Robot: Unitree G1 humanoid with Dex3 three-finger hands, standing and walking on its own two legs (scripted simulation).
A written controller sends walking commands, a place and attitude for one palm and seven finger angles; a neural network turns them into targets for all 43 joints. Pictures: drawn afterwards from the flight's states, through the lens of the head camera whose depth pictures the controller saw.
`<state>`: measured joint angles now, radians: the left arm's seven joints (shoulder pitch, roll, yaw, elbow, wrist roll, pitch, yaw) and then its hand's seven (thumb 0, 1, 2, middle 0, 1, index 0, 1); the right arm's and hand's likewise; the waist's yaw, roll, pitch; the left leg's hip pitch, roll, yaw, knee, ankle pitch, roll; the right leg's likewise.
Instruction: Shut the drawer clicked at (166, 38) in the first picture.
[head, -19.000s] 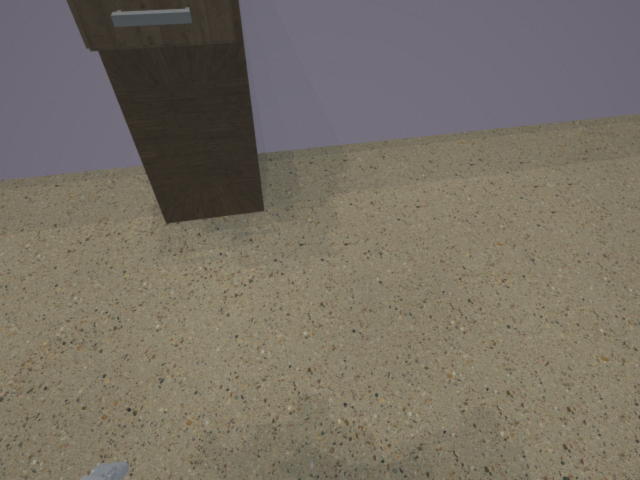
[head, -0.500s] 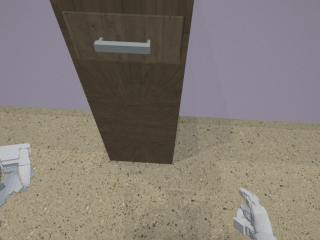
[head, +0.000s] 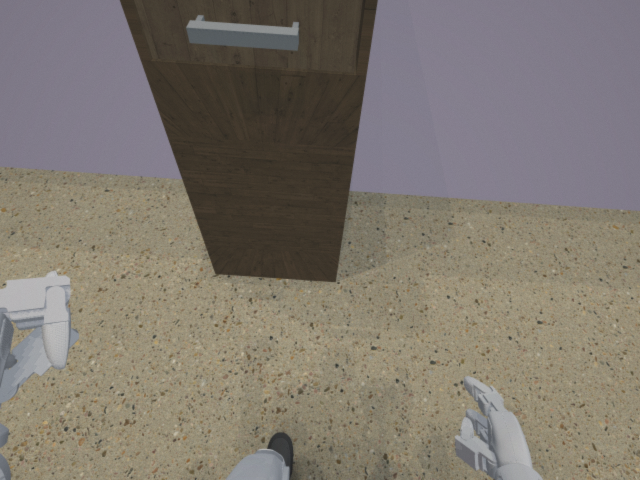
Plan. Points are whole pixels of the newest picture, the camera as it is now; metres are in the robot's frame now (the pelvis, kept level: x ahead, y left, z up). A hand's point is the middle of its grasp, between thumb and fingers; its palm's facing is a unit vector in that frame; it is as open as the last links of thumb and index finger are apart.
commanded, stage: step back with the hand held close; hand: left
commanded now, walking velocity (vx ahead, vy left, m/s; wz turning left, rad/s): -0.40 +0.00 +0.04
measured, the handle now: (246, 29) +0.77 +0.20 +0.14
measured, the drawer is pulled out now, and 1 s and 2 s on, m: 0.00 0.00 0.00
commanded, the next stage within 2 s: stop stepping back and stand still in 0.26 s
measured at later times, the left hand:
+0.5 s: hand out of the picture +0.08 +0.27 +0.18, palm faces +0.25 -0.88 -0.41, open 3.3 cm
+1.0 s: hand out of the picture -0.05 +0.27 +0.19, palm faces +0.34 -0.79 -0.50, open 3.2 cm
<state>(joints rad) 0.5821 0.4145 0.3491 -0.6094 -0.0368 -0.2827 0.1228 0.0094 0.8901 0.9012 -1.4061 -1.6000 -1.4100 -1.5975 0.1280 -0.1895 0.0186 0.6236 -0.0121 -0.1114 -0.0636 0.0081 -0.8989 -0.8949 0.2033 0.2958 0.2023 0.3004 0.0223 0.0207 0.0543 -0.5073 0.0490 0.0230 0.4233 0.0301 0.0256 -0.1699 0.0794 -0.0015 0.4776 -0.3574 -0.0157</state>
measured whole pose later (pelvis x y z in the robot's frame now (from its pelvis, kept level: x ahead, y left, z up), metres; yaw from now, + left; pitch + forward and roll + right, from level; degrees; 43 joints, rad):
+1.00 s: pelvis -0.23 +0.04 +0.00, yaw +2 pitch -3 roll +0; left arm 0.66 0.45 0.38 -0.61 0.00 -0.22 0.14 0.01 0.89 0.90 -1.41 -1.60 -1.41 -1.60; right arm 0.33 -0.14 0.04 0.62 -0.02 -0.13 -0.06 0.01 -0.90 -0.89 0.20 0.30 0.20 0.30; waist -0.06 -0.01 -0.02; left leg -0.33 0.09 0.01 0.58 -0.29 -0.01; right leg -0.37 0.00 -0.14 0.79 -0.45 -0.03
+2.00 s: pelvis -0.28 +0.02 +0.00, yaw +5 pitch -2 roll +1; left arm 0.25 0.28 0.03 0.56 0.04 0.05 -0.01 0.00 0.91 0.90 -1.23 -1.44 -1.24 -1.43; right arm 0.16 -0.29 -0.01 0.80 -0.02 -0.02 0.01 0.00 -0.90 -0.90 0.20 0.30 0.20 0.30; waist -0.03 0.03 0.02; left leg -0.30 -0.01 0.05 0.58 -0.26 0.01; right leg -0.37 -0.01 -0.08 0.61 -0.22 -0.06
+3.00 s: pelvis -0.29 +0.04 +0.01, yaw +5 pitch -3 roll +0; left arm 0.16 0.25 0.04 1.14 0.03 0.00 0.00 0.00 0.91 0.90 -0.20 -0.30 -0.21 -0.30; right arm 0.24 -0.24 -0.03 1.12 -0.02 0.00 -0.01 0.00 -0.90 -0.90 0.20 0.29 0.20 0.30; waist 0.00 0.01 0.05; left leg -0.19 -0.02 0.05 0.40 -0.16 0.04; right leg -0.24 0.00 -0.06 0.38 -0.12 -0.04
